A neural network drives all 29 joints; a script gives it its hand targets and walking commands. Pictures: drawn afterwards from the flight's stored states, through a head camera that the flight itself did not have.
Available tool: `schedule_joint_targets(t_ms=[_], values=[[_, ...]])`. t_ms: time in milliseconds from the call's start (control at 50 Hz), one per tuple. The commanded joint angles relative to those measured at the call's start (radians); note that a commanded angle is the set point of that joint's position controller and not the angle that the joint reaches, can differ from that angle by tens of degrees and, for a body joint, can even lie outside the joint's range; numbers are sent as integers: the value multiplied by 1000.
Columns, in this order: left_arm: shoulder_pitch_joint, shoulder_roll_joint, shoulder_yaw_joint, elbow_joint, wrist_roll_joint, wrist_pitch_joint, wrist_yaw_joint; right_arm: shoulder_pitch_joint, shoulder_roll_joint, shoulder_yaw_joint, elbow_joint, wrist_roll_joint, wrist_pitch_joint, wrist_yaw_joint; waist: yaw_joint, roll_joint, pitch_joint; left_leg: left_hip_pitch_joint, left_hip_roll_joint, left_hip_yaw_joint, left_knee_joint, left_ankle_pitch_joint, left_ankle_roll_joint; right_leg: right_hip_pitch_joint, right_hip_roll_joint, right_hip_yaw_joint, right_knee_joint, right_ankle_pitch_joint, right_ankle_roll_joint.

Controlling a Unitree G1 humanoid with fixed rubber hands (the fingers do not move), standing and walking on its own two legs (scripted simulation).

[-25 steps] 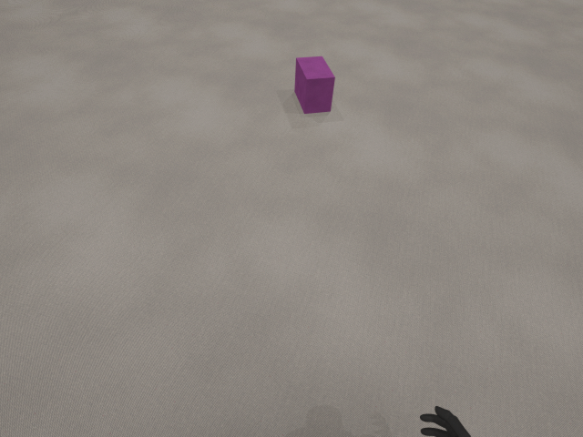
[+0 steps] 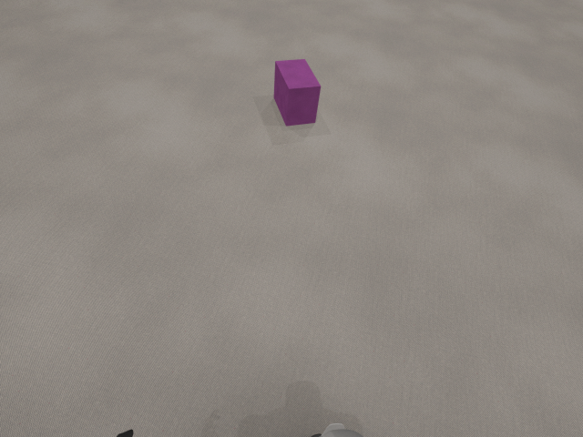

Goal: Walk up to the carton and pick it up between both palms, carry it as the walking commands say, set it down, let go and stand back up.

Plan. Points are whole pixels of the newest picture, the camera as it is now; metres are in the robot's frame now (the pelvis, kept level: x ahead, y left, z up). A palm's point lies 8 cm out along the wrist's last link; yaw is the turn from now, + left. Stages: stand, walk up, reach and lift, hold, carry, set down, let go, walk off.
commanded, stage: walk up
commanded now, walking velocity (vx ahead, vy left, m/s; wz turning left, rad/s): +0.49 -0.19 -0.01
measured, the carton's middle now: (295, 92) +1.85 -0.15 -0.63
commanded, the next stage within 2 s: none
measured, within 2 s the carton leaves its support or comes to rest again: neither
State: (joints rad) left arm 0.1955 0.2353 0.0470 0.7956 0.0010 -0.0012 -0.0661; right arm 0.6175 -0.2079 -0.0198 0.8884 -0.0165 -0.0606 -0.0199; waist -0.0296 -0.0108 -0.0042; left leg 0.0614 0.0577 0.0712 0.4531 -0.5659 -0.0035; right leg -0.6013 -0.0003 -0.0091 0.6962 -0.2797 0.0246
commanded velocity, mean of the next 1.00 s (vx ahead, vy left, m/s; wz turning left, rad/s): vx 0.49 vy -0.18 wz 0.00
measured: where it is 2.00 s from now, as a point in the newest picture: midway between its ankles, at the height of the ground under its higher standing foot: (279, 214)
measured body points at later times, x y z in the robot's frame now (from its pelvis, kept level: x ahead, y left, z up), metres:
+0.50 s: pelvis +0.29 +0.04 +0.04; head +0.29 +0.07 +0.49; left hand +0.37 +0.28 -0.11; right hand +0.26 -0.22 -0.08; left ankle +0.27 +0.12 -0.71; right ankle +0.20 -0.13 -0.61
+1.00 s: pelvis +0.57 -0.05 +0.03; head +0.60 -0.07 +0.48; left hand +0.63 +0.22 -0.09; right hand +0.68 -0.28 -0.11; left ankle +0.47 +0.12 -0.61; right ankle +0.58 -0.15 -0.71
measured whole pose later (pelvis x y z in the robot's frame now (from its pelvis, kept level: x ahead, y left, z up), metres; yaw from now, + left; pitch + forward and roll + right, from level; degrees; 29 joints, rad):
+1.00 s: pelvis +0.57 -0.05 +0.03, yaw +1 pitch +3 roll +2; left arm 0.32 0.23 0.04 0.87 0.00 -0.04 -0.02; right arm 0.20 -0.21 -0.02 0.85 -0.02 -0.05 0.01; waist -0.03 0.02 -0.02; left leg -0.43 0.08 0.00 1.17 -0.50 -0.04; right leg -0.32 -0.02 -0.03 0.56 -0.29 -0.02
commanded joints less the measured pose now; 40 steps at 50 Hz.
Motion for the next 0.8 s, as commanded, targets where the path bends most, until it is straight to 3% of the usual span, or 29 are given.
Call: schedule_joint_targets(t_ms=[0,20,60,80,120,140,180,200,220,240,260,280,300,320,340,360,400,460,500,540,600,640,660,700,720,740,760,780], values=[[445,244,50,84,28,-44,67,-231,-122,-46,-189,13,-19,18,188,-182,-304,-826,-24,-139,1027,1,21,954,-368,540,-234,589,-338],[352,186,35,64,32,-46,71,-293,-103,-42,-197,12,-19,21,169,-90,-164,-832,17,-173,946,50,32,813,-333,473,-275,455,-298],[324,118,24,64,31,-45,76,-323,-107,-37,-186,2,-8,31,127,-68,-74,-836,19,-134,809,62,23,705,-278,361,-298,434,-209],[303,98,22,69,28,-46,76,-308,-102,-34,-168,-8,2,38,96,-59,-51,-777,48,-137,684,65,7,623,-259,300,-318,355,-178],[235,98,15,56,33,-46,72,-325,-97,-29,-146,-7,14,43,60,-90,11,-651,50,-79,471,63,-19,455,-221,210,-372,265,-153],[162,98,10,39,32,-42,67,-317,-79,-20,-128,-1,17,44,25,-87,47,-531,38,-51,341,103,-24,332,-177,130,-398,243,-138],[122,117,13,27,25,-37,56,-295,-68,-16,-95,6,21,44,-6,-136,51,-403,-8,26,188,300,-36,269,-130,65,-398,191,-118],[108,132,16,22,20,-33,53,-257,-80,-21,-75,6,18,41,-34,-131,26,-334,-27,64,115,415,-42,268,-114,51,-360,163,-100],[94,142,18,15,17,-33,51,-188,-107,-32,-42,2,16,34,-70,-89,-26,-235,-46,90,93,468,-49,266,-95,43,-261,166,-88],[61,137,18,-5,14,-37,51,-85,-150,-49,-5,-10,12,23,-124,23,-93,-104,-13,42,78,441,-43,207,-68,21,-72,141,-72],[1,114,17,-43,14,-41,46,54,-249,-79,22,-31,13,7,-211,277,-120,32,197,-274,-74,198,14,-16,5,-21,245,-78,-31],[31,85,25,-74,23,-36,39,73,-342,-90,13,-25,14,-2,-181,343,-119,47,417,-702,-267,15,63,-127,39,64,400,-243,-6],[77,102,31,-69,27,-28,34,-57,-345,-85,-8,-15,21,-1,-98,219,-83,-22,434,-762,-305,-91,109,-94,-11,125,446,-158,-17],[106,95,25,-66,33,-23,27,-132,-327,-83,-21,-7,17,3,-53,203,-19,-92,408,-712,-310,-21,132,-74,-21,103,462,-108,-19],[83,101,19,-63,39,-25,25,-176,-266,-72,-35,-4,10,7,-39,134,33,-156,341,-622,-314,4,131,-53,-45,77,435,-79,-22],[71,90,11,-52,44,-22,20,-206,-221,-57,-44,-9,-1,12,-26,122,61,-187,304,-539,-299,69,101,-61,-69,58,417,-44,-12],[44,74,2,-43,46,-9,6,-209,-197,-55,-50,-10,-10,19,-24,162,100,-196,267,-413,-289,175,90,-82,-92,27,430,22,15],[31,66,2,-27,41,-10,-1,-104,-170,-50,-22,-3,-23,16,-24,146,68,-48,241,-274,-220,539,68,-140,-73,2,429,117,28],[8,64,-1,-22,39,-10,-3,-54,-155,-49,-18,-2,-30,13,-19,147,19,43,245,-213,-177,717,68,-167,-65,-15,407,119,31],[-50,56,-5,-36,42,-7,-7,-8,-154,-51,-15,-3,-30,9,-36,159,13,89,264,-185,-171,801,84,-206,-67,-34,358,105,35],[-139,34,-9,-75,37,-5,-12,22,-159,-61,-8,-11,-16,-1,-76,186,57,101,291,-163,-200,780,104,-220,-87,-44,225,103,35],[-175,30,-10,-97,23,-9,-15,-15,-169,-69,-12,-15,-6,-8,-86,221,100,74,294,-129,-219,789,103,-170,-93,-58,81,80,29],[-176,27,-10,-100,20,-12,-13,-43,-174,-71,-16,-17,-1,-10,-77,229,117,39,290,-102,-216,817,99,-120,-87,-79,9,57,25],[-47,44,-7,-66,28,-14,0,-118,-226,-76,-21,-12,3,-8,12,261,74,-69,267,-22,-112,1042,79,119,-29,-169,-75,-2,-3],[58,66,-8,-29,31,-17,8,-136,-255,-78,-18,-4,3,-4,64,233,12,-88,242,8,22,1160,72,247,3,-204,-133,22,-16],[184,108,2,28,34,-28,19,-136,-249,-75,-21,0,2,2,109,156,-86,-125,188,38,230,1225,50,408,29,-209,-159,23,-45],[347,191,34,89,43,-41,29,-136,-216,-65,-49,-1,-1,8,170,-26,-220,-315,129,38,503,970,6,644,-72,-37,-154,37,-84],[457,303,60,120,43,-46,42,-134,-129,-44,-97,8,-3,16,184,-420,-270,-608,-72,-3,814,89,-33,805,-336,445,-281,218,-179]])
